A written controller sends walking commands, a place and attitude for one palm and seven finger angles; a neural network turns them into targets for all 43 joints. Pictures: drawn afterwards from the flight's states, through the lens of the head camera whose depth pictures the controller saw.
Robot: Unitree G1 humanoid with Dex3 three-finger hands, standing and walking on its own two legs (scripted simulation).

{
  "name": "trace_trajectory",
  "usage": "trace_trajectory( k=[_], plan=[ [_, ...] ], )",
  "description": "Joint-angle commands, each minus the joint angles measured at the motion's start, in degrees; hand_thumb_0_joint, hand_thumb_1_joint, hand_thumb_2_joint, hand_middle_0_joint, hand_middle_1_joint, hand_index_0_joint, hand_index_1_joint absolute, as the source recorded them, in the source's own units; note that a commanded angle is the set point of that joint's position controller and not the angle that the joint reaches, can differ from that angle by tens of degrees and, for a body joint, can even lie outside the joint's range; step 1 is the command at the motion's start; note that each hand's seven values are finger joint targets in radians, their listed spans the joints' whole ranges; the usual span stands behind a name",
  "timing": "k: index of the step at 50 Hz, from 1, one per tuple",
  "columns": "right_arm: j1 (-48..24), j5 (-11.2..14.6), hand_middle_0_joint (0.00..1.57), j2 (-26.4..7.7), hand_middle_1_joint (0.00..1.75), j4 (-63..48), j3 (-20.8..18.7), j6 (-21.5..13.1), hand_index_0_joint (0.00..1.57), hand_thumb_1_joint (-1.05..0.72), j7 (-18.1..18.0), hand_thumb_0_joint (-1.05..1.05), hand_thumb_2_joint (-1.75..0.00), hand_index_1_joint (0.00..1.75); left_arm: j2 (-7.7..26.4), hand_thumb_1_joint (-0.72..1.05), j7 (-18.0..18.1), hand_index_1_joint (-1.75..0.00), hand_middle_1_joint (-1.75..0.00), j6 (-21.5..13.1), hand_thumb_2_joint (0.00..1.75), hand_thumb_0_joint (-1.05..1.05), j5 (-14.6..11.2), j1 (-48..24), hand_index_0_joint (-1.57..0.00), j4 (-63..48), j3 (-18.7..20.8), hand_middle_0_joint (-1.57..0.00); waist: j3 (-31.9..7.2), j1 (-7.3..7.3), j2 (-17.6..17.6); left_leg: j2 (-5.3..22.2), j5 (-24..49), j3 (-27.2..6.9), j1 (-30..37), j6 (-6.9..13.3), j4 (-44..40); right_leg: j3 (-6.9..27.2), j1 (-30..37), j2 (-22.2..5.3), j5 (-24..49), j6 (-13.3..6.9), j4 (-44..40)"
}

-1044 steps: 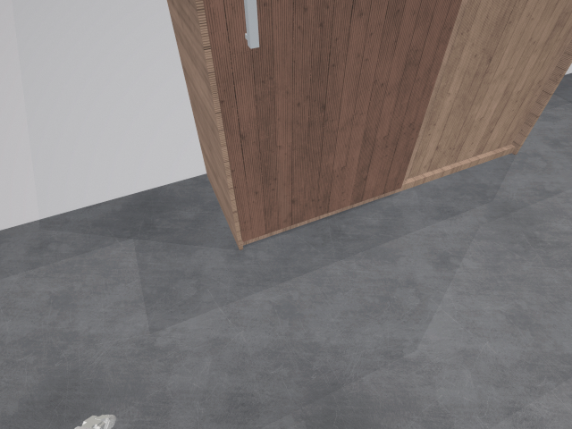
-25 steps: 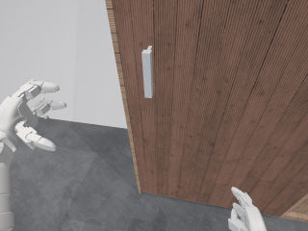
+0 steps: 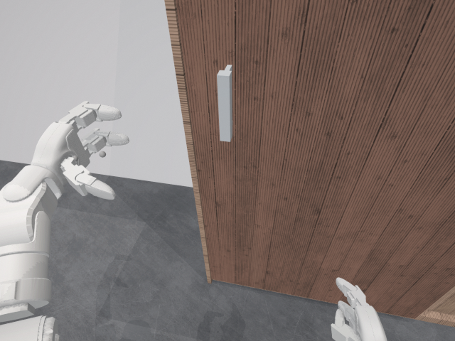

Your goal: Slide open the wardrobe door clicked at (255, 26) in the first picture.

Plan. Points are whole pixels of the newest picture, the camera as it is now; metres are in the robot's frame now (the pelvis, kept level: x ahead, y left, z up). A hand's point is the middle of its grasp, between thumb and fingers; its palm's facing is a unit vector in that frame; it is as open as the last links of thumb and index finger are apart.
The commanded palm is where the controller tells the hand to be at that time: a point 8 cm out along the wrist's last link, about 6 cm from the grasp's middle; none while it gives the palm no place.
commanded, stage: move the hooked fingers beside the handle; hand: left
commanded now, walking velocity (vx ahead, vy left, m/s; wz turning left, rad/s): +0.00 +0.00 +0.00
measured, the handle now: (227, 103) +0.53 +0.07 +0.19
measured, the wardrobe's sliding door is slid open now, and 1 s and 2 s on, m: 0.00 0.00 0.00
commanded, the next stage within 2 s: none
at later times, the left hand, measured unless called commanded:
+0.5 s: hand (138, 138) +0.37 +0.20 +0.20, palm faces -0.07 -1.00 -0.04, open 14.0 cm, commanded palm +0.35 +0.25 +0.20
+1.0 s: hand (171, 123) +0.43 +0.16 +0.20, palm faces -0.07 -1.00 -0.02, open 14.0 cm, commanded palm +0.42 +0.21 +0.19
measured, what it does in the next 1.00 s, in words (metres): stands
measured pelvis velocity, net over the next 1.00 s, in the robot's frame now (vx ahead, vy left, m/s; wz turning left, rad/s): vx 0.01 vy -0.01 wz -0.03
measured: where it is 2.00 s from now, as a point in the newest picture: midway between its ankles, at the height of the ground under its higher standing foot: outside the picture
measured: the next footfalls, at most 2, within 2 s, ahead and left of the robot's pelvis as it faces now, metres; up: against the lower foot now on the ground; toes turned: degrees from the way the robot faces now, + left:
none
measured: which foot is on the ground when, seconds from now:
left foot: down 0.00-1.00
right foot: down 0.00-1.00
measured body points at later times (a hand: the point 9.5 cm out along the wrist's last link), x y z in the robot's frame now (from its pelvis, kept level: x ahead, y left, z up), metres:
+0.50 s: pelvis +0.01 -0.01 +0.00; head -0.01 -0.03 +0.45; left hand +0.37 +0.25 +0.21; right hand +0.19 -0.24 -0.08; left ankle +0.03 +0.11 -0.74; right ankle +0.01 -0.10 -0.74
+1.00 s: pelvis +0.01 -0.01 +0.00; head +0.00 -0.02 +0.45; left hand +0.42 +0.21 +0.20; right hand +0.15 -0.25 -0.10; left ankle +0.03 +0.11 -0.74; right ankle +0.01 -0.10 -0.74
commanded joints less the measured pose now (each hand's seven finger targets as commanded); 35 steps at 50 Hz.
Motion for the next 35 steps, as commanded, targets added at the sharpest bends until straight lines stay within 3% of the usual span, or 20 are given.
trace_trajectory(
  k=[1,3,5,7,11,12,14,15,16,19,22,24,26,28,35],
  plan=[
    [-8.0,0.0,0.20,-6.6,0.30,-9.5,-3.6,-3.1,0.20,-0.90,0.0,0.00,-0.90,0.30,15.3,-0.50,1.9,-1.20,-1.20,-2.9,0.30,0.00,-1.2,-21.1,-0.30,-9.9,6.3,-0.30,-11.1,0.16,-0.2,-0.1,3.2,-3.0,5.1,1.1,-4.6,2.8,-1.6,0.5,5.1,-0.6,-5.1],
    [-8.2,0.0,0.20,-6.7,0.30,-9.9,-3.7,-2.6,0.20,-0.90,0.3,0.00,-0.90,0.30,15.7,-0.50,2.5,-1.20,-1.20,-2.3,0.30,0.00,-0.9,-20.7,-0.30,-9.8,7.2,-0.30,-11.5,0.34,-1.1,-0.1,4.2,-2.5,4.1,1.2,-4.7,2.9,-0.6,0.2,6.6,-0.5,-4.8],
    [-8.2,0.1,0.20,-6.4,0.30,-10.5,-3.9,-2.3,0.20,-0.90,0.6,0.00,-0.90,0.30,15.1,-0.50,3.2,-1.20,-1.20,-2.1,0.30,0.00,-0.6,-20.5,-0.30,-11.5,7.1,-0.30,-12.6,0.48,1.1,-0.1,6.3,-1.9,4.9,1.1,-4.5,2.9,0.1,0.1,9.1,-0.6,-4.3],
    [-8.1,0.0,0.20,-6.3,0.30,-10.6,-4.1,-2.0,0.20,-0.90,0.7,0.00,-0.90,0.30,14.1,-0.50,3.7,-1.20,-1.20,-2.2,0.30,0.00,-0.7,-21.4,-0.30,-13.2,6.3,-0.30,-13.6,0.03,-0.8,0.0,8.4,-1.4,5.5,1.3,-4.0,3.0,0.7,0.2,11.9,-0.3,-4.1],
    [-7.7,0.1,0.20,-6.4,0.30,-10.0,-4.2,-1.6,0.20,-0.90,0.3,0.00,-0.90,0.30,12.1,-0.50,4.2,-1.20,-1.20,-2.1,0.30,0.00,-0.5,-23.6,-0.30,-11.9,4.1,-0.30,-11.4,-0.92,-1.3,0.1,6.3,-1.0,5.4,1.4,-3.9,3.4,-1.3,0.4,9.8,-0.1,-4.9],
    [-7.3,0.2,0.20,-6.7,0.30,-9.7,-4.5,-1.5,0.20,-0.90,0.1,0.00,-0.90,0.30,13.3,-0.50,4.5,-1.20,-1.20,-2.1,0.30,0.00,-0.5,-24.2,-0.30,-11.2,5.0,-0.30,-11.7,-1.06,-1.6,0.0,5.4,-1.0,5.3,1.6,-4.0,3.6,-1.6,0.3,9.2,0.1,-5.1],
    [-7.1,0.3,0.20,-6.8,0.30,-9.2,-4.5,-1.4,0.20,-0.90,-0.2,0.00,-0.90,0.30,12.1,-0.50,4.7,-1.20,-1.20,-2.4,0.30,0.00,-0.1,-27.8,-0.30,-11.2,3.1,-0.30,-11.7,-1.91,0.3,0.0,5.2,-1.1,6.0,1.5,-3.9,3.7,-2.2,0.3,8.8,0.0,-5.1],
    [-7.0,0.3,0.20,-6.7,0.30,-9.4,-4.5,-1.5,0.20,-0.90,-0.4,0.00,-0.90,0.30,11.7,-0.50,4.8,-1.20,-1.20,-2.5,0.30,0.00,0.0,-28.2,-0.30,-11.3,2.7,-0.30,-12.4,-1.80,1.4,-0.2,5.4,-1.3,6.4,1.5,-3.8,3.7,-2.1,0.2,8.9,-0.1,-4.9],
    [-7.0,0.3,0.20,-6.7,0.30,-9.1,-4.6,-1.4,0.20,-0.90,-0.4,0.00,-0.90,0.30,12.1,-0.50,5.1,-1.20,-1.20,-2.9,0.30,0.00,0.0,-28.3,-0.30,-11.6,2.8,-0.30,-13.2,-1.82,-0.4,0.1,6.2,-1.0,6.6,1.6,-3.4,3.9,-1.5,0.3,9.7,0.0,-5.0],
    [-6.7,0.2,0.20,-6.5,0.30,-8.9,-4.6,-1.5,0.20,-0.90,-0.4,0.00,-0.90,0.30,10.6,-0.50,5.3,-1.20,-1.20,-3.5,0.30,0.00,-0.3,-29.2,-0.30,-11.2,1.9,-0.30,-14.4,-1.85,0.4,-0.2,7.5,-1.0,7.3,1.6,-3.2,3.8,-1.0,0.2,12.1,-0.1,-4.4],
    [-6.2,0.3,0.20,-6.9,0.30,-8.2,-4.8,-1.1,0.20,-0.90,-0.3,0.00,-0.90,0.30,10.9,-0.50,5.7,-1.20,-1.20,-2.9,0.30,0.00,-0.1,-28.5,-0.30,-7.2,2.2,-0.30,-13.2,-1.92,-3.1,0.0,7.1,-0.7,5.3,1.8,-3.2,3.8,-1.2,0.1,12.3,0.3,-4.4],
    [-6.3,0.3,0.20,-6.8,0.30,-8.2,-4.8,-0.9,0.20,-0.90,-0.3,0.00,-0.90,0.30,10.2,-0.50,6.1,-1.20,-1.20,-2.7,0.30,0.00,0.4,-30.7,-0.30,-6.7,1.1,-0.30,-13.1,-2.02,-0.2,-0.3,6.9,-0.7,5.5,1.6,-3.2,4.0,-1.7,-0.1,12.1,0.1,-4.3],
    [-6.0,0.1,0.20,-6.8,0.30,-8.4,-4.9,-0.6,0.20,-0.90,-0.1,0.00,-0.90,0.30,10.9,-0.50,6.8,-1.20,-1.20,-2.8,0.30,0.00,0.7,-29.9,-0.30,-6.6,2.0,-0.30,-14.5,-1.36,-1.7,-0.2,8.4,-0.7,5.5,1.7,-2.9,4.0,-0.6,0.0,13.5,0.0,-3.9],
    [-5.9,0.1,0.20,-6.7,0.30,-8.5,-5.0,-0.3,0.20,-0.90,0.0,0.00,-0.90,0.30,12.0,-0.50,7.2,-1.20,-1.20,-3.1,0.30,0.00,0.6,-31.2,-0.30,-6.2,3.1,-0.30,-15.3,-1.58,-2.4,-0.2,8.7,-0.4,5.3,1.8,-2.7,4.3,0.2,-0.2,14.8,0.2,-3.8],
    [-4.8,0.2,0.20,-6.7,0.30,-7.8,-5.1,0.7,0.20,-0.90,-0.1,0.00,-0.90,0.30,8.8,-0.50,8.0,-1.20,-1.20,-3.6,0.30,0.00,1.4,-35.3,-0.30,-2.8,-0.3,-0.30,-13.8,-2.84,-1.6,0.0,7.9,-0.1,4.9,1.8,-2.7,4.2,-1.8,0.0,13.8,0.1,-3.8]
  ],
)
